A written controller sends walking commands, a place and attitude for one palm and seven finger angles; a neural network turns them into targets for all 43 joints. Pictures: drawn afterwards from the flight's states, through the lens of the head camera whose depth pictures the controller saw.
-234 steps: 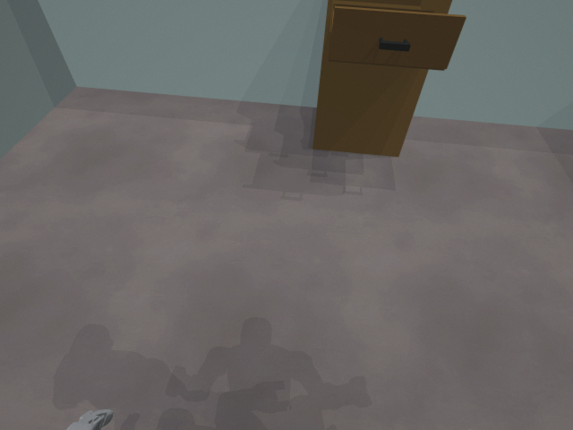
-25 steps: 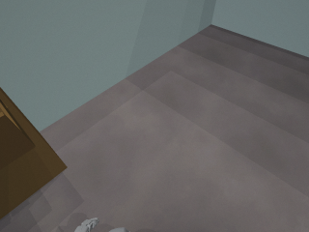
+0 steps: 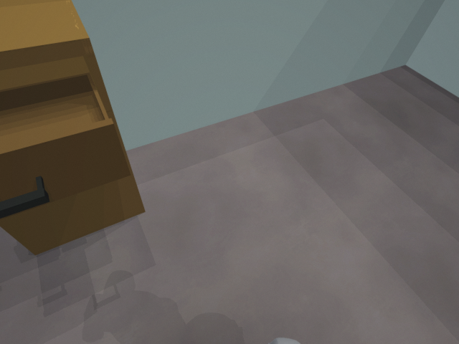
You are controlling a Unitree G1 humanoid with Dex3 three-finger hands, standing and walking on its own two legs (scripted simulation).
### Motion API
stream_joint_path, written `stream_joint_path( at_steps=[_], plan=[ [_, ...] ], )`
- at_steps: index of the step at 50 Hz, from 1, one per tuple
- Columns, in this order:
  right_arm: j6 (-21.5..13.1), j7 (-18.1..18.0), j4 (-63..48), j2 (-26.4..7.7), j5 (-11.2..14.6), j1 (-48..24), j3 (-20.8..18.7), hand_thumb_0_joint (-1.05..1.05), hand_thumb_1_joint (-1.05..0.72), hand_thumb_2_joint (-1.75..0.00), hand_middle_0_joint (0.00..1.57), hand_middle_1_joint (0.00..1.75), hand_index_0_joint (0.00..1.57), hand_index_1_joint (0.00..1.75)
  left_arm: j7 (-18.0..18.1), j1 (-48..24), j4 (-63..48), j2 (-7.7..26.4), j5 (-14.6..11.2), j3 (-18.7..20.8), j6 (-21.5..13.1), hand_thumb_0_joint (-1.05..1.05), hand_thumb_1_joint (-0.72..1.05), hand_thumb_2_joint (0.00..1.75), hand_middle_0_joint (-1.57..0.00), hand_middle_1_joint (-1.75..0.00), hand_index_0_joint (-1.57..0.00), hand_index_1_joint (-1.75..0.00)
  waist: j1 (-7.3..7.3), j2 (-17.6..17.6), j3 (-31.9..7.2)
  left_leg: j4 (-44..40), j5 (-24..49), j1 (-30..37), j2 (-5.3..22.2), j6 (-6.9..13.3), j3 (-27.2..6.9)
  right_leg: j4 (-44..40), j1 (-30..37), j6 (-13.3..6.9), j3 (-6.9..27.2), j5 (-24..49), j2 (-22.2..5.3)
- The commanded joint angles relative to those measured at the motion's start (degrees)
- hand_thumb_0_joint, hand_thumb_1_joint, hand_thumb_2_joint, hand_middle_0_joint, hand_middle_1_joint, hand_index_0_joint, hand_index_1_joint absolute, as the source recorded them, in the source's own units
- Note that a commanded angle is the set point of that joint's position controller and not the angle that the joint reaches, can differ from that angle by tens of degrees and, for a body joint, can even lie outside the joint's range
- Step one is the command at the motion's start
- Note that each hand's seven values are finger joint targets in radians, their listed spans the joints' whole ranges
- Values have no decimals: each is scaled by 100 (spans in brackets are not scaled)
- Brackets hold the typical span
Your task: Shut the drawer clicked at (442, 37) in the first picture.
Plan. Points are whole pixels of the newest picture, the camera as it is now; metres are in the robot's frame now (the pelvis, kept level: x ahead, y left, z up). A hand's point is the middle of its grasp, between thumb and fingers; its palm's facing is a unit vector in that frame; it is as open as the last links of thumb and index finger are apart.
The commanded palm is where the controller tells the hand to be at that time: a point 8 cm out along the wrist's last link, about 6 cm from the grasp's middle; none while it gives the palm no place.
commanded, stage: turn to face it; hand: left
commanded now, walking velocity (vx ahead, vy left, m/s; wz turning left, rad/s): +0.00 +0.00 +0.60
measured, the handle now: (17, 196) +0.38 +0.45 -0.03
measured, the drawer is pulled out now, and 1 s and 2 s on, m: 0.29 0.29 0.29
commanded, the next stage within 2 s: take the last steps up to it in 0.62 s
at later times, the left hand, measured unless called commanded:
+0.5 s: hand out of the picture -0.04 +0.14 -0.15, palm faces +0.34 -0.90 -0.27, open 7.4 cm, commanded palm none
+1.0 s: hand out of the picture -0.12 +0.17 -0.16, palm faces +0.45 -0.86 -0.24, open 7.4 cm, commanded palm none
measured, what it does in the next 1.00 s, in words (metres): steps on the spot, turning left: right foot, then left foot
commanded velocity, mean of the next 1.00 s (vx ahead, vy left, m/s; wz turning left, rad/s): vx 0.09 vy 0.00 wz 0.33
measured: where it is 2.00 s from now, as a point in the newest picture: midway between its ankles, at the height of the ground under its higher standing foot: outside the picture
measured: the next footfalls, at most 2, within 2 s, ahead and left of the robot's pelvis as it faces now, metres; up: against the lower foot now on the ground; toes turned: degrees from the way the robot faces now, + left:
right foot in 0.22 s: +0.04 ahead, -0.16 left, +0.00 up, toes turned +8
left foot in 0.66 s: -0.09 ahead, +0.08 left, +0.00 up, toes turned +26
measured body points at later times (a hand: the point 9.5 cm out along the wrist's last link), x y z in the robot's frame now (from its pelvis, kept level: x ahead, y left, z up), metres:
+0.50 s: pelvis -0.05 -0.07 +0.00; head -0.02 -0.08 +0.45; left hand -0.06 +0.19 -0.13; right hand +0.10 -0.31 -0.15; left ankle -0.10 +0.08 -0.67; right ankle +0.00 -0.17 -0.74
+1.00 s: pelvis -0.07 -0.03 +0.00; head -0.07 -0.04 +0.45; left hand -0.15 +0.21 -0.14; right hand +0.07 -0.23 -0.15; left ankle -0.13 +0.06 -0.74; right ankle -0.02 -0.15 -0.71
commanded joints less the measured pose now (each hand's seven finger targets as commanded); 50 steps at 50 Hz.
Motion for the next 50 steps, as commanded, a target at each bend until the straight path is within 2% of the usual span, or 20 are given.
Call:
stream_joint_path(
  at_steps=[1, 6, 9, 10, 11, 12, 13, 14, 17, 26, 28, 30, 31, 32, 33, 34, 36, 39, 46, 50],
  plan=[
    [-60, -59, -314, -1257, 7, 320, -314, 0, -90, -90, 20, 30, 20, 30, 8, -473, -648, 246, -5, -9, -197, 0, 90, 90, -20, -30, -20, -30, -218, 971, -495, -730, 1106, 1142, 1501, 646, -2032, -678, -382, 6, 105, -384, 36],
    [29, -20, -440, -1371, -3, -36, -365, 0, -90, -90, 20, 30, 20, 30, 38, -127, -665, 224, -51, -50, -227, 0, 90, 90, -20, -30, -20, -30, -70, 1103, -591, -602, 907, 502, 1290, 588, -2377, -1817, 639, -155, 55, -414, 324],
    [84, 26, -570, -1283, 28, -363, -385, 0, -90, -90, 20, 30, 20, 30, 69, 506, -571, 334, -70, 0, -273, 0, 90, 90, -20, -30, -20, -30, 242, 928, -662, -374, 79, -391, 886, 216, -2299, -3403, 1991, -287, -54, 457, 370],
    [110, 55, -632, -1052, 68, -380, -375, 0, -90, -90, 20, 30, 20, 30, 95, 714, -565, 610, -9, 71, -317, 0, 90, 90, -20, -30, -20, -30, 344, 179, -673, 287, -729, -1135, 431, -146, -1870, -4274, 2660, -497, 435, 314, -252],
    [110, 63, -753, -638, 115, -289, -314, 0, -90, -90, 20, 30, 20, 30, 137, 607, -682, 1234, 112, 166, -365, 0, 90, 90, -20, -30, -20, -30, 358, -1615, -486, 1990, -1900, -2240, -384, -651, -605, -4993, 2866, -1135, 2275, -487, -1972],
    [106, 67, -789, -972, 11, -512, -361, 0, -90, -90, 20, 30, 20, 30, 146, 243, -844, 1199, 54, 81, -321, 0, 90, 90, -20, -30, -20, -30, 317, -1282, -215, 3166, -2229, -1952, -143, -604, -549, -4995, 1637, -1422, 2246, -266, -2428],
    [164, 120, -724, -981, -11, -343, -381, 0, -90, -90, 20, 30, 20, 30, 138, -226, -979, 969, 51, 17, -337, 0, 90, 90, -20, -30, -20, -30, 29, -805, -28, 3862, -1775, -1724, -25, -574, -639, -4977, 1002, -1385, 1626, -377, -2069],
    [240, 147, -563, -923, -37, -237, -387, 0, -90, -90, 20, 30, 20, 30, 118, -499, -1010, 770, 22, -10, -376, 0, 90, 90, -20, -30, -20, -30, -108, -989, 121, 4214, -1469, -1631, 72, -633, -547, -4919, 813, -1184, 1282, -178, -1652],
    [264, 198, -406, -782, -21, -7, -321, 0, -90, -90, 20, 30, 20, 30, 92, -419, -948, 482, 24, -120, -435, 0, 90, 90, -20, -30, -20, -30, -172, -837, 277, 4596, -913, -1676, 208, -782, -209, -4486, 1084, -1051, 231, 1030, -1190],
    [182, 166, -572, -586, 70, -881, -114, 0, -90, -90, 20, 30, 20, 30, 61, 661, -487, 896, 128, -18, -403, 0, 90, 90, -20, -30, -20, -30, 435, -1069, -154, 2198, -1779, -870, 259, -787, 311, -3953, 2081, -1399, 96, 2465, -1584],
    [127, 129, -519, -575, 96, -709, -73, 0, -90, -90, 20, 30, 20, 30, 59, 668, -431, 971, 132, 12, -389, 0, 90, 90, -20, -30, -20, -30, 386, -1149, -394, 1613, -1728, -396, 193, -724, 414, -3675, 2092, -1366, 50, 2985, -1605],
    [56, 99, -380, -626, 97, -312, -62, 0, -90, -90, 20, 30, 20, 30, 46, 548, -374, 937, 84, 15, -363, 0, 90, 90, -20, -30, -20, -30, 161, -1028, -577, 395, -856, 392, 141, -654, 453, -3170, 1888, -1029, -263, 2918, -1404],
    [-1, 99, -287, -843, 100, -48, -99, 0, -90, -90, 20, 30, 20, 30, 35, 511, -374, 800, 27, -9, -328, 0, 90, 90, -20, -30, -20, -30, 0, -442, -776, -394, -48, 1181, 369, -568, 216, -2532, 1488, -736, -519, 2497, -1199],
    [-72, 64, -304, -1423, 45, 105, -217, 0, -90, -90, 20, 30, 20, 30, 11, 595, -519, 445, -34, -71, -286, 0, 90, 90, -20, -30, -20, -30, -89, 1193, -942, -658, 1467, 1980, 1697, -94, -1369, -1482, 202, -294, -917, 574, -534],
    [-31, 5, -263, -1779, 53, 288, -288, 0, -90, -90, 20, 30, 20, 30, 13, 258, -659, 217, -1, -206, -251, 0, 90, 90, -20, -30, -20, -30, -239, 1893, -774, -617, 3378, 1829, 2511, 566, -2086, -684, -469, -145, -573, -1585, -213],
    [4, -15, -214, -1679, 7, 263, -249, 0, -90, -90, 20, 30, 20, 30, 28, 115, -636, 346, 17, -179, -207, 0, 90, 90, -20, -30, -20, -30, -225, 1250, -647, -482, 3188, 1428, 2512, 807, -1610, -170, -250, -258, -240, -1430, -301],
    [-27, -102, -245, -1272, 11, -320, -131, 0, -90, -90, 20, 30, 20, 30, 11, 118, -368, 309, 28, -145, -155, 0, 90, 90, -20, -30, -20, -30, 3, 1540, -290, -656, 2289, 824, 1855, 577, -1188, 105, -180, -253, -76, -824, -275],
    [-98, -107, -243, -1064, 19, -349, -45, 0, -90, -90, 20, 30, 20, 30, -89, 371, -131, 239, 55, -162, -203, 0, 90, 90, -20, -30, -20, -30, 82, 1121, -174, -884, 1143, 1007, 1447, 467, -961, 173, -245, -224, -211, -277, -99],
    [-230, -101, 86, -946, 1, 415, -72, 0, -90, -90, 20, 30, 20, 30, -180, -65, -181, 116, 91, -242, -357, 0, 90, 90, -20, -30, -20, -30, -179, 872, 101, -1378, -966, 1263, 1564, 742, -1548, -1085, -292, -291, -250, -428, -60],
    [-232, -89, 163, -907, -21, 236, -71, 0, -90, -90, 20, 30, 20, 30, -197, 360, -45, -86, 73, -262, -442, 0, 90, 90, -20, -30, -20, -30, 79, 865, 115, -1188, -1500, 473, 1419, 622, -1481, -2424, 989, -382, -427, -240, 172]
  ],
)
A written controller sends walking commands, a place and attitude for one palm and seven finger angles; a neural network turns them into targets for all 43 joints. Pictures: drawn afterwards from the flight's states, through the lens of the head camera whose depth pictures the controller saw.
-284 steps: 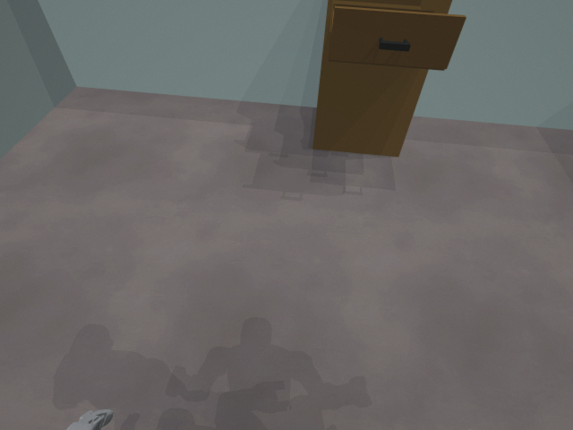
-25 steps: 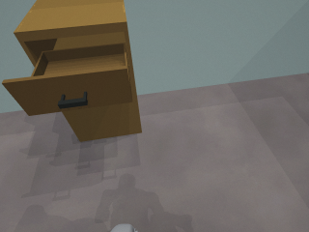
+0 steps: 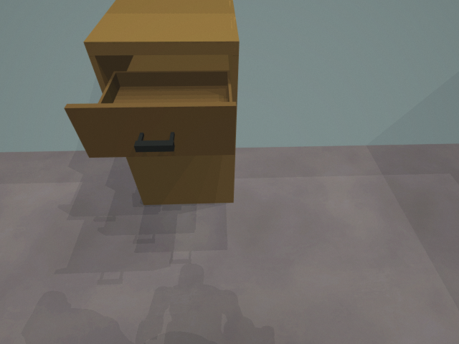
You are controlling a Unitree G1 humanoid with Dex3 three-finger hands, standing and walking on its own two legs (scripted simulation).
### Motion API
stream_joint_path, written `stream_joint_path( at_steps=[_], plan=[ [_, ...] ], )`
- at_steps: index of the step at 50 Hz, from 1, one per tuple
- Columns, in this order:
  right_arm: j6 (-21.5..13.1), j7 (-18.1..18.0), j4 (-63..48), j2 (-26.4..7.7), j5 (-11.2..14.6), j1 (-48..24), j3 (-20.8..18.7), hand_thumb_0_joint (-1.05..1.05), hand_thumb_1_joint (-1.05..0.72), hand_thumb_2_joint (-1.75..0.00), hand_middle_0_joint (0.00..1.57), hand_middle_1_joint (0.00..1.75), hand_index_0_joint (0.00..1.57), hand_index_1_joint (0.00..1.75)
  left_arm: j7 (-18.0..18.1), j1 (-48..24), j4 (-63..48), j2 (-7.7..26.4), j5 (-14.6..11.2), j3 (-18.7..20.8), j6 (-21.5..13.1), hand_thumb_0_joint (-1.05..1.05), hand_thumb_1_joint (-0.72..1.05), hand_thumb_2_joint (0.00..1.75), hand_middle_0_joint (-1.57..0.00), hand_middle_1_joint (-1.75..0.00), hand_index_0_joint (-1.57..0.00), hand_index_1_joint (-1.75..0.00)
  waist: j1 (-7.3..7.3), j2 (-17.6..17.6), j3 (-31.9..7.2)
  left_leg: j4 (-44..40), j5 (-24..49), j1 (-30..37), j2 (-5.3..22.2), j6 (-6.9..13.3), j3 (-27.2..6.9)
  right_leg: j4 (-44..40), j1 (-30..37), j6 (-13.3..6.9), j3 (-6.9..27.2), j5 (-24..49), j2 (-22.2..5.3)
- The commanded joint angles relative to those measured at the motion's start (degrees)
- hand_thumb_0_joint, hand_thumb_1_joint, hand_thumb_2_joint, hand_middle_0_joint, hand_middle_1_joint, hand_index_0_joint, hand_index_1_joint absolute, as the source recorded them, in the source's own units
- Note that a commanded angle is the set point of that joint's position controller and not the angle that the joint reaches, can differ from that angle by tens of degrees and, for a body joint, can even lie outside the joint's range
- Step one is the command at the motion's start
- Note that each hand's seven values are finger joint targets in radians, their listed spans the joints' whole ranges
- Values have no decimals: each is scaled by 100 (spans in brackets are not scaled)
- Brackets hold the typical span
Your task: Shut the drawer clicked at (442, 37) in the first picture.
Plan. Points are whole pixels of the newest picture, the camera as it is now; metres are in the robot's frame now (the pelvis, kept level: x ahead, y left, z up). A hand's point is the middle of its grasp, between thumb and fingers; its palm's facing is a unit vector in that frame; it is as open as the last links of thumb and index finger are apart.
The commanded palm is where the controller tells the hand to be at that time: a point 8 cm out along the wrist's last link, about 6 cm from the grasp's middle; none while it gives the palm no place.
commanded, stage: take the last steps up to it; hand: left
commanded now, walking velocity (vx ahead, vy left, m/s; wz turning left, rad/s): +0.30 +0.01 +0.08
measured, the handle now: (155, 141) +0.62 +0.24 -0.03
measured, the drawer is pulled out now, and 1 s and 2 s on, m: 0.29 0.29 0.29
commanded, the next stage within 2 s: come to a stop and stand still in 1.08 s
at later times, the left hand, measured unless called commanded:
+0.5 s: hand out of the picture +0.00 +0.14 -0.17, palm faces +0.19 -0.97 -0.14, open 7.4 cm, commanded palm none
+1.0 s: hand (140, 250) +0.36 +0.24 -0.16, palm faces +0.03 -0.98 -0.20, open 7.4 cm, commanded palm none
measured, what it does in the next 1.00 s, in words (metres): walks ahead: right foot, then left foot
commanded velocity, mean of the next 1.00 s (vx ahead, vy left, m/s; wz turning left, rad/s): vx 0.28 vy -0.01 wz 0.01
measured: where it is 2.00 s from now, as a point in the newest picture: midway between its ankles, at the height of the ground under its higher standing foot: (221, 342)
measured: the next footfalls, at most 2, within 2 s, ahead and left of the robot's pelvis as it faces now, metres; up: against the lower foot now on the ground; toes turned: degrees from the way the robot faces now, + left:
right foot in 0.08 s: +0.06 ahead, -0.12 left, +0.00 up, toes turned -5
left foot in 0.58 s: +0.24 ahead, +0.15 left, +0.00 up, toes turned +11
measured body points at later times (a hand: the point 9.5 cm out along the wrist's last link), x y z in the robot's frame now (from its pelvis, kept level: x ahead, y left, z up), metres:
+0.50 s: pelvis +0.11 +0.01 +0.00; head +0.12 +0.01 +0.45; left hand -0.01 +0.19 -0.15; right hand +0.17 -0.22 -0.16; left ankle +0.20 +0.15 -0.71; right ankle +0.02 -0.11 -0.74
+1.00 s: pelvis +0.25 +0.05 +0.00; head +0.26 +0.06 +0.45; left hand +0.36 +0.29 -0.14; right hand +0.22 -0.16 -0.15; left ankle +0.20 +0.14 -0.74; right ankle +0.35 -0.09 -0.70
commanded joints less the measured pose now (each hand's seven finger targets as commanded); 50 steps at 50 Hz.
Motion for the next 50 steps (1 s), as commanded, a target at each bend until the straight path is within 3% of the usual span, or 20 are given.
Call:
stream_joint_path(
  at_steps=[1, 2, 3, 4, 5, 7, 9, 12, 19, 24, 25, 27, 28, 29, 30, 31, 34, 38, 43, 50],
  plan=[
    [-77, -46, -96, -968, 33, 94, -197, 0, -90, -90, 20, 30, 20, 30, -22, 292, -253, 200, 14, 50, -303, 0, 90, 90, -20, -30, -20, -30, 178, 558, 238, -651, -1334, -709, 1275, 696, -1380, -1557, 924, -68, -166, 473, 200],
    [-82, -43, -67, -868, 55, 34, -174, 0, -90, -90, 20, 30, 20, 30, -6, 678, -98, 246, 29, 75, -351, 0, 90, 90, -20, -30, -20, -30, 366, 275, 210, -139, -1616, -1203, 978, 490, -1140, -2153, 1652, -89, -99, 759, 146],
    [-108, -26, -74, -578, 102, 63, -125, 0, -90, -90, 20, 30, 20, 30, 45, 1085, 39, 549, 73, 138, -420, 0, 90, 90, -20, -30, -20, -30, 539, -536, 176, 963, -1734, -2019, 489, 218, -617, -2770, 2391, -244, 754, -21, -513],
    [-134, 10, -294, -267, 122, -94, -57, 0, -90, -90, 20, 30, 20, 30, 102, 1466, 101, 1059, 102, 260, -445, 0, 90, 90, -20, -30, -20, -30, 723, -2016, 361, 2453, -1987, -3115, -76, -32, 134, -3696, 2705, -782, 2730, -1070, -1866],
    [-110, 56, -430, -678, 31, -452, -143, 0, -90, -90, 20, 30, 20, 30, 146, 1581, 82, 1074, 12, 241, -433, 0, 90, 90, -20, -30, -20, -30, 770, -1314, 681, 3205, -1908, -3269, 229, -26, -221, -4125, 1968, -1138, 3230, -1808, -2277],
    [-76, 125, -254, -679, 7, -396, -205, 0, -90, -90, 20, 30, 20, 30, 172, 1042, 41, 767, -5, 204, -513, 0, 90, 90, -20, -30, -20, -30, 461, -953, 999, 3815, -1046, -3167, 521, -36, -292, -4196, 1345, -1111, 2819, -1689, -1975],
    [-8, 165, 13, -507, -3, 26, -222, 0, -90, -90, 20, 30, 20, 30, 171, 691, -15, 389, -23, 90, -570, 0, 90, 90, -20, -30, -20, -30, 132, -525, 981, 3936, -326, -2793, 667, -148, -189, -4055, 962, -913, 1650, -644, -1553],
    [64, 188, 167, -280, 20, 283, -207, 0, -90, -90, 20, 30, 20, 30, 158, 794, 89, 210, -46, 20, -632, 0, 90, 90, -20, -30, -20, -30, -4, -583, 990, 3898, 320, -2589, 647, -293, 30, -4089, 768, -762, 710, 454, -1112],
    [-38, 223, -78, -190, 45, -471, -177, 0, -90, -90, 20, 30, 20, 30, 188, 1411, 492, 207, -8, 25, -732, 0, 90, 90, -20, -30, -20, -30, 223, -512, 869, 2731, 439, -2935, 843, -373, 251, -3824, 1616, -1053, 539, 1668, -1252],
    [-174, 239, -183, -68, 73, -809, -111, 0, -90, -90, 20, 30, 20, 30, 207, 1521, 653, 280, 32, 62, -655, 0, 90, 90, -20, -30, -20, -30, 330, -881, 717, 1548, -23, -1976, 620, -176, 533, -3267, 1665, -1002, 399, 2539, -1260],
    [-202, 222, -158, -96, 73, -701, -119, 0, -90, -90, 20, 30, 20, 30, 210, 1518, 674, 287, 27, 76, -635, 0, 90, 90, -20, -30, -20, -30, 277, -880, 636, 1329, -51, -1667, 551, -131, 604, -3051, 1659, -968, 361, 2696, -1252],
    [-291, 134, 163, -318, 27, 272, -171, 0, -90, -90, 20, 30, 20, 30, 199, 1350, 655, 244, -7, 91, -594, 0, 90, 90, -20, -30, -20, -30, -194, -447, 175, 581, 283, -26, 314, -30, 693, -1704, 1143, -771, 15, 3089, -877],
    [-344, 59, 371, -778, -20, 1060, -269, 0, -90, -90, 20, 30, 20, 30, 169, 1505, 629, 38, -47, 65, -586, 0, 90, 90, -20, -30, -20, -30, -462, 503, -514, 353, 483, 1282, 1045, 178, -99, -352, 459, -545, -278, 2300, -476],
    [-357, -13, 473, -1362, -20, 1607, -413, 0, -90, -90, 20, 30, 20, 30, 126, 1624, 503, -256, -105, -10, -589, 0, 90, 90, -20, -30, -20, -30, -522, 1814, -1028, -150, 1009, 2320, 2531, 718, -2063, 1257, -957, -309, -513, -574, 204],
    [-292, -56, 519, -1389, 47, 1762, -385, 0, -90, -90, 20, 30, 20, 30, 154, 1230, 354, -87, -50, 15, -573, 0, 90, 90, -20, -30, -20, -30, -604, 1399, -1000, -514, 1171, 2176, 2764, 951, -2365, 2124, -1297, -419, 89, -934, 177],
    [-291, -101, 471, -1287, 48, 1432, -356, 0, -90, -90, 20, 30, 20, 30, 169, 980, 293, -89, -56, 22, -524, 0, 90, 90, -20, -30, -20, -30, -510, 1200, -674, -677, 941, 1652, 2740, 953, -2219, 2617, -1442, -433, 264, -695, -20],
    [-407, -90, 270, -485, 54, 502, -142, 0, -90, -90, 20, 30, 20, 30, 61, 669, 394, -196, 6, 84, -457, 0, 90, 90, -20, -30, -20, -30, -90, 409, 347, -1016, 1186, 51, 2117, 652, -856, 2504, -1213, -334, 361, 500, -415],
    [-486, -96, 232, -312, 84, 416, -117, 0, -90, -90, 20, 30, 20, 30, 44, 860, 360, -307, 38, 89, -276, 0, 90, 90, -20, -30, -20, -30, 186, 604, 382, -1298, 1305, -286, 1815, 605, -118, 2124, -1130, -178, 296, 1121, -407],
    [-456, -86, 278, -457, 62, 603, -150, 0, -90, -90, 20, 30, 20, 30, -4, 70, -31, -90, 39, 121, -211, 0, 90, 90, -20, -30, -20, -30, 110, 523, 631, -1440, 1120, 97, 1878, 811, -109, 1177, -1616, -74, 264, 1381, -500],
    [-344, -78, 510, -606, -12, 1055, -188, 0, -90, -90, 20, 30, 20, 30, -9, -889, -394, -133, 5, 50, -276, 0, 90, 90, -20, -30, -20, -30, -197, 649, 643, -973, 1895, 571, 1837, 748, 33, -539, -1081, -170, -174, 1097, -225]
  ],
)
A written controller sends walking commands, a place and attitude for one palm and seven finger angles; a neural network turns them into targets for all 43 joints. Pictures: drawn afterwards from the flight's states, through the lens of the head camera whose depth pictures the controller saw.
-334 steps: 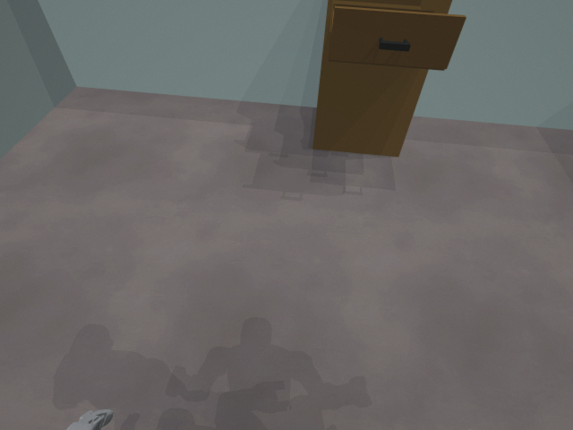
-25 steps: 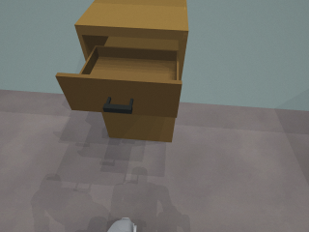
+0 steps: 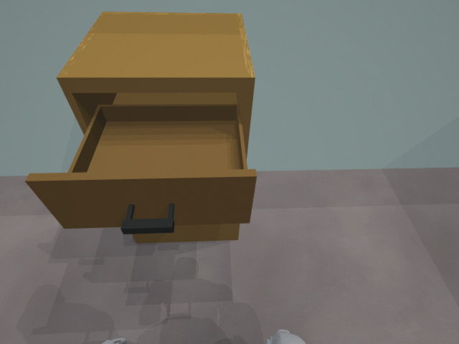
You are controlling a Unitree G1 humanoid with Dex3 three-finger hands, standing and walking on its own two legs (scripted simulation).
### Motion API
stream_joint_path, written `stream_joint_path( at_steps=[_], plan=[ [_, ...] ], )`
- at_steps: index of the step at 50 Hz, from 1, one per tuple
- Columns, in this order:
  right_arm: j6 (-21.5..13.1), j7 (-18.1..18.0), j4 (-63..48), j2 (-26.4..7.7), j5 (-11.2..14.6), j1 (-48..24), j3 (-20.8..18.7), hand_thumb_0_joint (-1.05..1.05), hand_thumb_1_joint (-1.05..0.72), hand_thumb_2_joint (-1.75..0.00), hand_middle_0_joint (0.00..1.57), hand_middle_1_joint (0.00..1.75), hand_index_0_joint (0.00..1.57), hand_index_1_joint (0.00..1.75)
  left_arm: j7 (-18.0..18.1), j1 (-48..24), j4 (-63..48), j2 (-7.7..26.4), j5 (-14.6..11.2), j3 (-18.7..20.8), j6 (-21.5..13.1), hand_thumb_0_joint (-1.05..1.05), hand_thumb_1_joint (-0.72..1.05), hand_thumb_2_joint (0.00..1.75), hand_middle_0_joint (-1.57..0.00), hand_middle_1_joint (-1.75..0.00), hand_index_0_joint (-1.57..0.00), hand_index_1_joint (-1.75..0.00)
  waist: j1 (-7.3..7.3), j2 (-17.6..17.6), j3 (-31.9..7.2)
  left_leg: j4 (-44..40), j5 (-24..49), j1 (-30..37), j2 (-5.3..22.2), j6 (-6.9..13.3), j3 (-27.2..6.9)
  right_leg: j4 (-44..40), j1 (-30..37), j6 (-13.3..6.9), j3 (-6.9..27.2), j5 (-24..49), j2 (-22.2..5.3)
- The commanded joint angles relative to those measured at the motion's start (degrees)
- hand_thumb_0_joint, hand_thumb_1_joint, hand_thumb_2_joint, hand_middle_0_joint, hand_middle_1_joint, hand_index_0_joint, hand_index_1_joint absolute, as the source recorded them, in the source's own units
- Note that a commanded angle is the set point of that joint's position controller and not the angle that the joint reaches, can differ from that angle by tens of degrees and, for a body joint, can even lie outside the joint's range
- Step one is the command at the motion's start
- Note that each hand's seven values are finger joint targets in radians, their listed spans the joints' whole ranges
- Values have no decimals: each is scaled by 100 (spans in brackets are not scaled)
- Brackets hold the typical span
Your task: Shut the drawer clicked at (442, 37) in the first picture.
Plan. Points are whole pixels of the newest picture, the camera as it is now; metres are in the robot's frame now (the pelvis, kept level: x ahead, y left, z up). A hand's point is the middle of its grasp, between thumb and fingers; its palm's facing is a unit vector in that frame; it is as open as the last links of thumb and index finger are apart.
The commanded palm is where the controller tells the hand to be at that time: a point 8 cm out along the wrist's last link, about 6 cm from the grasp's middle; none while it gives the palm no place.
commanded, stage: take the last steps up to it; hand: left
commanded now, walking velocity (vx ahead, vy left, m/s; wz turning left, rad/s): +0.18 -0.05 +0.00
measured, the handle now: (149, 217) +0.37 +0.18 -0.04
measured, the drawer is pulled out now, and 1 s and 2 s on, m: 0.29 0.29 0.29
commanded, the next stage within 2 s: come to a stop and stand still in 0.08 s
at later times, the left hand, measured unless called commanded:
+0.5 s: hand out of the picture +0.12 +0.15 -0.18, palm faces +0.07 -0.96 -0.25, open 7.3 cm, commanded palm none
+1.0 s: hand out of the picture +0.04 +0.18 -0.18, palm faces +0.02 -0.97 -0.24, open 7.4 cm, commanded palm none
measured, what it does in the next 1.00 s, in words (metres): steps on the spot: right foot, then left foot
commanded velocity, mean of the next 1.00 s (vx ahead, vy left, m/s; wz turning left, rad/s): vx -0.04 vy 0.04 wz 0.00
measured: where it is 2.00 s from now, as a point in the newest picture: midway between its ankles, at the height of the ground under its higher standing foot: outside the picture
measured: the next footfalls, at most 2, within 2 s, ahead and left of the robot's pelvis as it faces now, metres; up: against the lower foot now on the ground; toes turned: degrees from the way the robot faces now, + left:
right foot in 0.14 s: +0.15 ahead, -0.14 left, +0.00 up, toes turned -8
left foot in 0.60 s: +0.13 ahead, +0.06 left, +0.00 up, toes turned -1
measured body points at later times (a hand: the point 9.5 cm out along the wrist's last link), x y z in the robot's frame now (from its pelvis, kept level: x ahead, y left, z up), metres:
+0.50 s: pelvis +0.08 -0.04 -0.01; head +0.12 -0.05 +0.44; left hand +0.12 +0.20 -0.16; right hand +0.16 -0.28 -0.17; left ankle +0.09 +0.09 -0.71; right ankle +0.12 -0.14 -0.74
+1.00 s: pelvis +0.04 -0.01 -0.01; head +0.05 -0.02 +0.44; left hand +0.05 +0.23 -0.16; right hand +0.09 -0.23 -0.17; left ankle +0.08 +0.10 -0.74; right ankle -0.01 -0.12 -0.75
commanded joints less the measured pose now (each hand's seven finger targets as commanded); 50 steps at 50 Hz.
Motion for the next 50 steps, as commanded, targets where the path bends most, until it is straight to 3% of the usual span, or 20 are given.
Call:
stream_joint_path(
  at_steps=[1, 3, 5, 7, 8, 9, 11, 14, 23, 26, 28, 29, 30, 31, 36, 43, 46, 48, 49, 50],
  plan=[
    [-56, -54, -103, -903, -6, 418, -154, 0, -90, -90, 20, 30, 20, 30, -24, -285, -366, 32, 1, -50, -148, 0, 90, 90, -20, -30, -20, -30, -84, 765, 528, -359, 2136, -122, 1675, 752, -989, -811, 101, -95, -211, -213, 163],
    [-18, -62, -98, -939, -3, 348, -153, 0, -90, -90, 20, 30, 20, 30, -20, 13, -286, 68, 5, -23, -204, 0, 90, 90, -20, -30, -20, -30, 68, 723, 322, 75, 2128, -260, 1598, 600, -872, -1333, 837, -173, -318, -90, 315],
    [-21, -35, -33, -824, 72, 330, -114, 0, -90, -90, 20, 30, 20, 30, 9, 1064, 100, 375, 24, 44, -327, 0, 90, 90, -20, -30, -20, -30, 534, 216, -345, 1400, 1855, -720, 1114, 246, -515, -2127, 2587, -261, -210, 620, 313],
    [7, -9, -260, -472, 163, 411, -15, 0, -90, -90, 20, 30, 20, 30, 103, 2023, 355, 1300, -28, 209, -404, 0, 90, 90, -20, -30, -20, -30, 705, -1487, -1122, 3988, -2063, -2604, 113, -215, -234, -2685, 4174, -1249, 2230, 2818, -1830],
    [56, -50, -252, -537, 150, 234, -37, 0, -90, -90, 20, 30, 20, 30, 133, 1828, 341, 1164, -65, 151, -387, 0, 90, 90, -20, -30, -20, -30, 690, -762, -919, 4591, -2111, -2667, 291, -180, -804, -2782, 3694, -1494, 1979, 2906, -1809],
    [79, -37, -180, -426, 143, 172, -59, 0, -90, -90, 20, 30, 20, 30, 146, 1429, 324, 951, -57, 128, -424, 0, 90, 90, -20, -30, -20, -30, 552, -906, -712, 4842, -1758, -2690, 433, -201, -887, -2874, 3224, -1422, 1804, 2713, -1581],
    [160, -71, -70, -362, 139, 140, -24, 0, -90, -90, 20, 30, 20, 30, 206, 790, 160, 565, -79, 2, -404, 0, 90, 90, -20, -30, -20, -30, 288, -142, -354, 4581, -1249, -2372, 590, -319, -1032, -2865, 2495, -1273, 1167, 3592, -1374],
    [381, -106, 35, -113, 168, 278, 30, 0, -90, -90, 20, 30, 20, 30, 277, 469, 83, 388, -3, -46, -349, 0, 90, 90, -20, -30, -20, -30, 59, -69, -259, 3577, -970, -1696, 447, -478, -910, -2721, 1744, -1067, 429, 4507, -1088],
    [597, -39, -621, -593, 142, -650, -148, 0, -90, -90, 20, 30, 20, 30, 335, 526, -50, 882, 51, 134, -67, 0, 90, 90, -20, -30, -20, -30, 288, -773, -219, 3132, -1031, -1904, 193, -504, -1053, -2596, 1846, -1359, 814, 3475, -1275],
    [513, -36, -660, -542, 168, -628, -138, 0, -90, -90, 20, 30, 20, 30, 303, 444, -68, 890, 61, 138, -31, 0, 90, 90, -20, -30, -20, -30, 207, -872, -382, 2073, -596, -1339, 133, -450, -928, -2408, 1779, -1166, 777, 2671, -1029],
    [416, -27, -590, -625, 148, -401, -115, 0, -90, -90, 20, 30, 20, 30, 292, 399, -88, 834, 2, 119, 13, 0, 90, 90, -20, -30, -20, -30, 76, -568, -507, 715, 592, -485, 149, -415, -844, -1965, 1517, -749, 590, 1733, -692],
    [347, -41, -617, -882, 121, -394, -138, 0, -90, -90, 20, 30, 20, 30, 272, 548, -100, 630, -35, 67, 38, 0, 90, 90, -20, -30, -20, -30, 104, 263, -623, 343, 1291, -120, 635, -279, -1270, -1484, 1232, -465, 308, 740, -285],
    [310, -56, -776, -1253, 70, -608, -186, 0, -90, -90, 20, 30, 20, 30, 255, 743, -142, 330, -67, 5, 61, 0, 90, 90, -20, -30, -20, -30, 226, 1535, -553, -8, 2504, -355, 1639, 160, -2401, -940, 864, -134, -105, -895, 295],
    [350, -64, -872, -1345, 67, -920, -170, 0, -90, -90, 20, 30, 20, 30, 269, 711, -114, 343, -46, -24, 99, 0, 90, 90, -20, -30, -20, -30, 255, 1567, -384, -196, 2663, -1042, 1952, 636, -2468, -126, 1105, -77, 107, -1962, 446],
    [311, -168, -873, -951, 89, -1422, -24, 0, -90, -90, 20, 30, 20, 30, 231, 981, 224, 399, 9, -6, 145, 0, 90, 90, -20, -30, -20, -30, 436, 994, -113, -211, 2034, -952, 1253, 680, -1670, 920, 793, -75, 544, -1278, 481],
    [283, -154, -478, -998, 104, -796, -69, 0, -90, -90, 20, 30, 20, 30, 250, 908, 280, 190, -32, -171, 67, 0, 90, 90, -20, -30, -20, -30, 170, 816, -356, -153, 2009, -199, 1323, 768, -1972, -1162, 1341, -3, 286, -1376, 404],
    [260, -125, -341, -831, 186, -808, -51, 0, -90, -90, 20, 30, 20, 30, 285, 1346, 537, 273, -22, -192, -32, 0, 90, 90, -20, -30, -20, -30, 293, 337, -413, 234, 1448, -564, 881, 322, -1713, -2815, 2232, -77, 428, 142, 318],
    [259, -95, -325, -626, 213, -810, 15, 0, -90, -90, 20, 30, 20, 30, 288, 1172, 560, 437, -31, -215, -97, 0, 90, 90, -20, -30, -20, -30, 151, -40, -140, 306, 792, -725, 475, -53, -1359, -2949, 2004, -347, 977, 478, -207],
    [262, -66, -273, -604, 199, -766, 29, 0, -90, -90, 20, 30, 20, 30, 276, 1096, 548, 468, -43, -233, -95, 0, 90, 90, -20, -30, -20, -30, 106, 53, -92, 239, 647, -523, 390, -112, -1317, -2947, 1752, -395, 923, 273, -265],
    [285, -73, -212, -570, 152, -745, 24, 0, -90, -90, 20, 30, 20, 30, 272, 979, 573, 404, -32, -229, -130, 0, 90, 90, -20, -30, -20, -30, 87, -517, 17, 331, 895, -492, 410, -125, -1249, -2960, 1648, -383, 918, 416, -118]
  ],
)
